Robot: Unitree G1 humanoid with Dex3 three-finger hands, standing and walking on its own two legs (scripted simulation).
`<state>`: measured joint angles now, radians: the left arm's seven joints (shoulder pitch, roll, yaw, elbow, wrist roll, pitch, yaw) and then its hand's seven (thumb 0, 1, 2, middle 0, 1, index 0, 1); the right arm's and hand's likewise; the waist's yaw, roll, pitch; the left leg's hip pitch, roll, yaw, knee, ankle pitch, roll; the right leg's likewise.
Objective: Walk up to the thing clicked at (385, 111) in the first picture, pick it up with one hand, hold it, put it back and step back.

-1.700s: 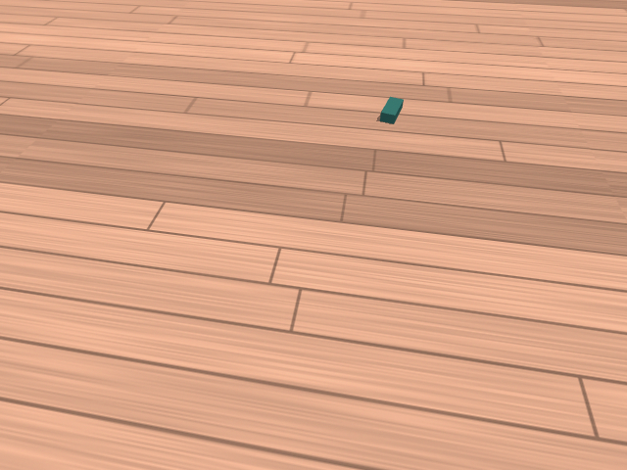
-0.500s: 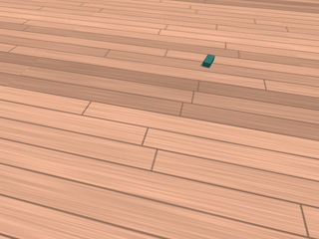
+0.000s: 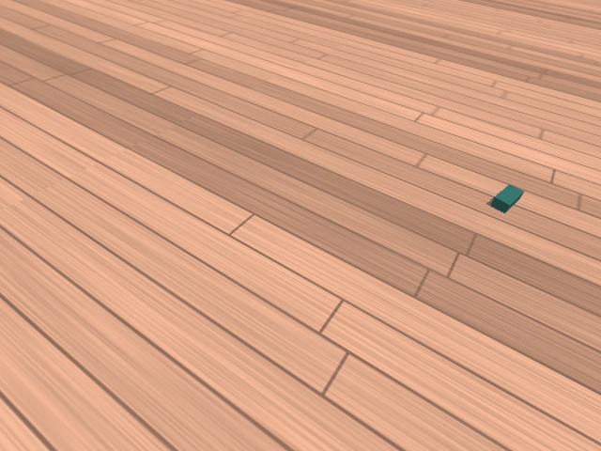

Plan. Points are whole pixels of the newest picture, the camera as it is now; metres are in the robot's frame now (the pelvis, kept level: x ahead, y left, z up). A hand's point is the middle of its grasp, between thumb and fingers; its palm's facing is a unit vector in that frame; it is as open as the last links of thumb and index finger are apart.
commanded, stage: walk up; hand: left
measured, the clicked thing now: (507, 198) +1.66 -1.12 -0.72
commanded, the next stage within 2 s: none
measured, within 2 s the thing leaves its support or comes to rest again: neither
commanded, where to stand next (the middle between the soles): +1.50 -1.49 m, yaw +45 degrees
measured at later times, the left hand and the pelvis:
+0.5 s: hand out of the picture +0.12 +0.08 -0.10, palm faces +0.34 -0.85 -0.41, open 7.4 cm; pelvis +0.21 -0.20 +0.02, yaw +17 degrees
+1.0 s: hand (328, 303) +0.45 -0.03 -0.13, palm faces +0.34 -0.89 -0.31, open 7.4 cm; pelvis +0.44 -0.35 -0.01, yaw +28 degrees
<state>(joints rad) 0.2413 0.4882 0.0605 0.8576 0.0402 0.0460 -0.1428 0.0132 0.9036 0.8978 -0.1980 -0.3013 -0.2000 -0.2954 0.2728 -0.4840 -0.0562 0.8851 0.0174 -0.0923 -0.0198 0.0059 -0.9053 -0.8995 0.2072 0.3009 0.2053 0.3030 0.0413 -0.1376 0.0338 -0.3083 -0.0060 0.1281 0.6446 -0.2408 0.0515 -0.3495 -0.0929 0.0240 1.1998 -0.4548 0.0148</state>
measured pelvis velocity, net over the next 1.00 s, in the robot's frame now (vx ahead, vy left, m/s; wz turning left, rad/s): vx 0.44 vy -0.35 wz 0.50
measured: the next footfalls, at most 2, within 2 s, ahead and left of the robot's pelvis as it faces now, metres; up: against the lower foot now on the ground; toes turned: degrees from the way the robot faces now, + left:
right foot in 0.30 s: +0.29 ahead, -0.28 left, +0.00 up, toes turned +6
left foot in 0.70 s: +0.36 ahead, -0.12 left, +0.00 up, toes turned +29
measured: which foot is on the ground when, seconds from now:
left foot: down 0.00-0.30, up 0.32-0.68, down 0.70-1.00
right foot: up 0.00-0.28, down 0.30-0.72, up 0.74-1.00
